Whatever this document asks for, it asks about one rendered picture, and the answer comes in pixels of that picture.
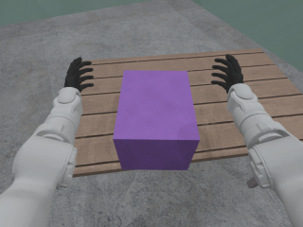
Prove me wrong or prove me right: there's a left robot forearm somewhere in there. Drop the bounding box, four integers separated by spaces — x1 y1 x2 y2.
12 87 83 180

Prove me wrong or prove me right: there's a robot left upper arm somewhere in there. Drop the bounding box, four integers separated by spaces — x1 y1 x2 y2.
0 135 78 227

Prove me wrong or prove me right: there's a carton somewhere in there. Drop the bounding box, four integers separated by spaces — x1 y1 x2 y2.
113 70 200 170

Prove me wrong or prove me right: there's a right robot forearm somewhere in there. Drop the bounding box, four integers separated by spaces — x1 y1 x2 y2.
226 83 303 150

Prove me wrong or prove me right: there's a right robot hand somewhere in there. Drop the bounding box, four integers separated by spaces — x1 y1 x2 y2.
211 54 244 93

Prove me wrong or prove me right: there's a left robot hand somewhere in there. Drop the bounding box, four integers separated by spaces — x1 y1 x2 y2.
63 57 94 92

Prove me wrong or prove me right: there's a robot right upper arm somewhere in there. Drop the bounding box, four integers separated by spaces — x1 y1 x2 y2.
247 135 303 227

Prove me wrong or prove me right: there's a table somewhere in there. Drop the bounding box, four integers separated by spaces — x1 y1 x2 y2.
72 48 303 188

